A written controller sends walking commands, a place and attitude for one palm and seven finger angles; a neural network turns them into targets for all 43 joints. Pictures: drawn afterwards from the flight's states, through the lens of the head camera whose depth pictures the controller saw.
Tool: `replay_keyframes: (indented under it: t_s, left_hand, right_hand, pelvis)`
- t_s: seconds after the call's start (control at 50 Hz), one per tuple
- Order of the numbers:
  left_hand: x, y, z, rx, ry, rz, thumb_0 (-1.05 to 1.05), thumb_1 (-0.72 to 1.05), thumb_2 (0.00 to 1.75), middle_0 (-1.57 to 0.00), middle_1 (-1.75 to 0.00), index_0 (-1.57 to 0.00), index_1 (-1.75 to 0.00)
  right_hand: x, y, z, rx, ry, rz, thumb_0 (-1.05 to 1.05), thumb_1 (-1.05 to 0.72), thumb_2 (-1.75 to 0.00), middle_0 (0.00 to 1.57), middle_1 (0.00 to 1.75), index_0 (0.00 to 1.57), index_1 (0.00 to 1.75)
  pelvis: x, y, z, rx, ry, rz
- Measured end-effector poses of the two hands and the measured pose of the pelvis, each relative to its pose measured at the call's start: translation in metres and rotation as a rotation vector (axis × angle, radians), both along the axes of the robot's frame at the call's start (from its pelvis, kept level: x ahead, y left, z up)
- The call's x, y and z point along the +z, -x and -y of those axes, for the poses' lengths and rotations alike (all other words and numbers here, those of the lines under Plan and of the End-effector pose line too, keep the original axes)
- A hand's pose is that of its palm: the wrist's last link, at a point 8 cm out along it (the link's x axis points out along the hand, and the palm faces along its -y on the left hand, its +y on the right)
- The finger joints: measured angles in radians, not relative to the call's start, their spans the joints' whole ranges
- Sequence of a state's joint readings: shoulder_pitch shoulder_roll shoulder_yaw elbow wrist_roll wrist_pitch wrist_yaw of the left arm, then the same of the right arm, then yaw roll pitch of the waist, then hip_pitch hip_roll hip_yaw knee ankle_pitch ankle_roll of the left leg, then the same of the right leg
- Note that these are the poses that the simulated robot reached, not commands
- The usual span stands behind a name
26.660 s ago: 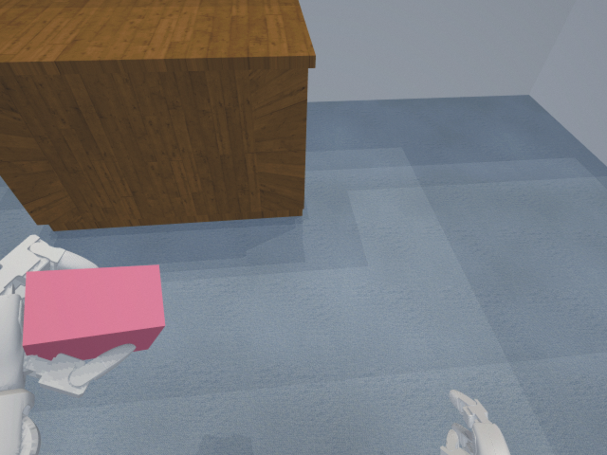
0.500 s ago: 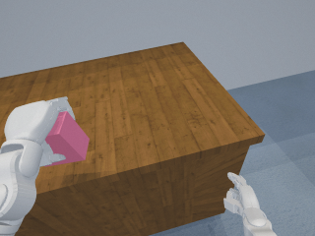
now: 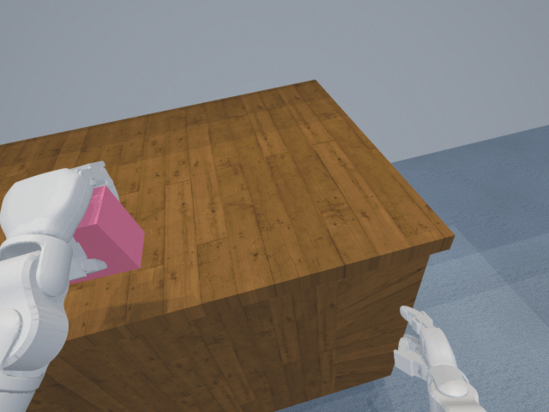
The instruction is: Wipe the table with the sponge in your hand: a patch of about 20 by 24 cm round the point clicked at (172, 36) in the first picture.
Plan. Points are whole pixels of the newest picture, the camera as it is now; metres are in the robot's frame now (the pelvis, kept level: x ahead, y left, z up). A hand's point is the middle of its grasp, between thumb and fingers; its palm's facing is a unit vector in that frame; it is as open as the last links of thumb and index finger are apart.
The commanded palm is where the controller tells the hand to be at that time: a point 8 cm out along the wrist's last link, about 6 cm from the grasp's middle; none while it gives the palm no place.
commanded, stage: turn the palm down, sponge in hand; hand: left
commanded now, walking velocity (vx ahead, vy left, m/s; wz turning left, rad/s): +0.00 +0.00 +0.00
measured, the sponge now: (94, 243) +0.24 +0.30 +0.16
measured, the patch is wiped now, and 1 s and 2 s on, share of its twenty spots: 0.00 0.00 0.00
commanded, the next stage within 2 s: move the sponge above the wiping area in 0.04 s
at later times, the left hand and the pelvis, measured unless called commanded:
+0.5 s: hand (89, 227) +0.26 +0.31 +0.18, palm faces +0.15 -0.04 -0.99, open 10.5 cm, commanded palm +0.21 +0.29 +0.25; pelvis +0.01 -0.01 +0.00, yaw +0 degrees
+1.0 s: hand (97, 235) +0.27 +0.32 +0.15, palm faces +0.04 -0.06 -1.00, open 10.5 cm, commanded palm +0.24 +0.30 +0.23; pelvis +0.01 +0.00 +0.00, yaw +1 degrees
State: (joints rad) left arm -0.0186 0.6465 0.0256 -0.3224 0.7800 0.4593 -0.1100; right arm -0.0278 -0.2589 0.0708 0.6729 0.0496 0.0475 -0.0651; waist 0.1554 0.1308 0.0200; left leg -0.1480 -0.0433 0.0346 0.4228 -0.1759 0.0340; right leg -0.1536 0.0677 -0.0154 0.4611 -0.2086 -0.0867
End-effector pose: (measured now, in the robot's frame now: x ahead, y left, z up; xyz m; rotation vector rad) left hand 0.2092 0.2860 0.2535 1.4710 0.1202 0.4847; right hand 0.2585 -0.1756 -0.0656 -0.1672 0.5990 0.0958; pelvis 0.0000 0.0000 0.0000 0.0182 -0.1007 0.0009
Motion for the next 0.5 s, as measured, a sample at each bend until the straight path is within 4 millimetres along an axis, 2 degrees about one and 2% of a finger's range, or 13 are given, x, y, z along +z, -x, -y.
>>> replay_keyframes:
  t_s: [0.08,0.18,0.24,0.32,0.42,0.5]
  left_hand:
    - [-0.003,0.0,-0.003,0.039,0.046,-0.005,0.0,-0.54,1.02,-0.7,-1.31,-0.72,-1.31]
    - [-0.029,-0.002,0.01,0.003,0.08,-0.107,0.0,-0.54,1.02,-0.7,-1.32,-0.72,-1.31]
    - [-0.039,-0.005,0.019,-0.038,0.053,-0.147,0.0,-0.54,1.02,-0.7,-1.31,-0.72,-1.31]
    - [-0.033,-0.011,0.017,-0.039,-0.01,-0.132,0.0,-0.54,1.02,-0.7,-1.31,-0.73,-1.31]
    - [-0.017,-0.018,-0.005,0.05,0.001,-0.07,0.0,-0.54,1.02,-0.7,-1.31,-0.73,-1.31]
    - [-0.02,-0.021,-0.013,0.098,0.038,-0.095,0.0,-0.54,1.02,-0.7,-1.32,-0.72,-1.31]
  right_hand:
    - [-0.001,0.001,0.003,-0.012,-0.014,0.002,0.01,-0.9,-0.9,0.2,0.3,0.2,0.29]
    - [-0.002,0.002,0.01,-0.025,-0.006,0.009,0.01,-0.9,-0.9,0.2,0.3,0.2,0.29]
    - [-0.004,0.002,0.013,-0.025,0.012,0.007,0.01,-0.9,-0.9,0.2,0.3,0.2,0.29]
    - [-0.005,0.003,0.018,-0.024,0.025,-0.006,0.01,-0.9,-0.9,0.2,0.3,0.2,0.29]
    - [-0.007,0.005,0.024,-0.039,0.019,-0.023,0.01,-0.9,-0.9,0.2,0.3,0.2,0.29]
    - [-0.008,0.005,0.03,-0.059,0.014,-0.023,0.01,-0.9,-0.9,0.2,0.3,0.2,0.29]
  pelvis:
    - [0.0,0.0,0.002,0.001,0.001,-0.008]
    - [-0.001,0.0,0.003,-0.001,-0.001,-0.011]
    - [-0.001,-0.001,0.004,-0.002,-0.003,-0.007]
    - [-0.001,-0.002,0.007,-0.005,-0.005,-0.003]
    - [-0.001,-0.005,0.011,-0.007,-0.003,-0.007]
    - [-0.001,-0.006,0.011,-0.005,-0.001,-0.015]
